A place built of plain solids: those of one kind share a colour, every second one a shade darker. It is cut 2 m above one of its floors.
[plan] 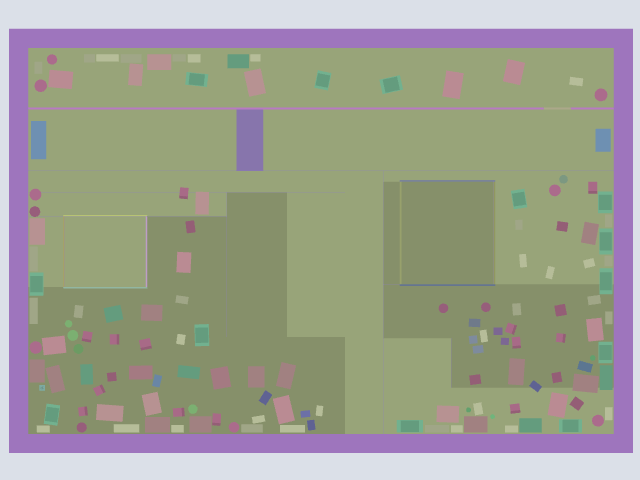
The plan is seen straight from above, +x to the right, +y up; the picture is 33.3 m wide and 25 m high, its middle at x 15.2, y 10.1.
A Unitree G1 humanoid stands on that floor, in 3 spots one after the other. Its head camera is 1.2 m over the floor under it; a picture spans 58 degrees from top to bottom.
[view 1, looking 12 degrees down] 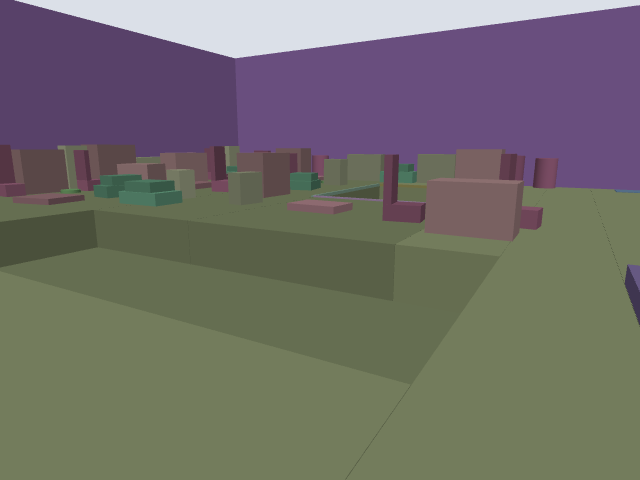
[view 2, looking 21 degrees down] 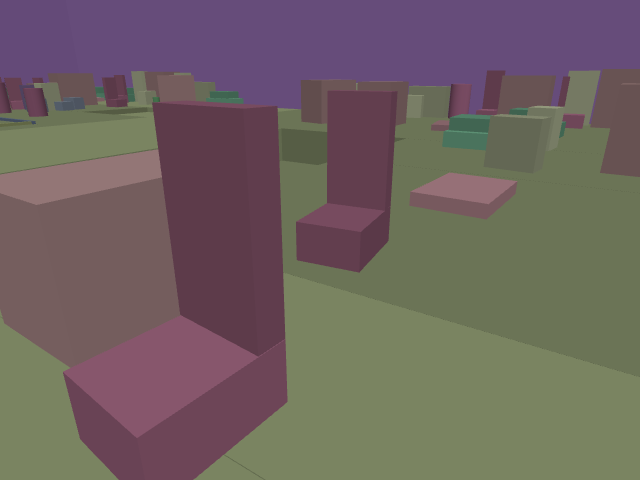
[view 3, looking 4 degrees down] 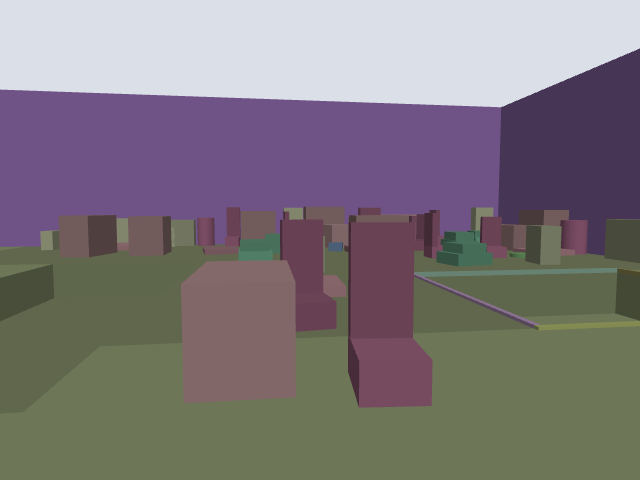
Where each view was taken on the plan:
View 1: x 15.48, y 13.19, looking -150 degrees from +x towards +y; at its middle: floor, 6.06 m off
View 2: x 7.02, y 13.33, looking -57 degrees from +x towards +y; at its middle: hand_truck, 2.84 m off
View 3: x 8.95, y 15.30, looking -98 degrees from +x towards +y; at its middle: hand_truck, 4.77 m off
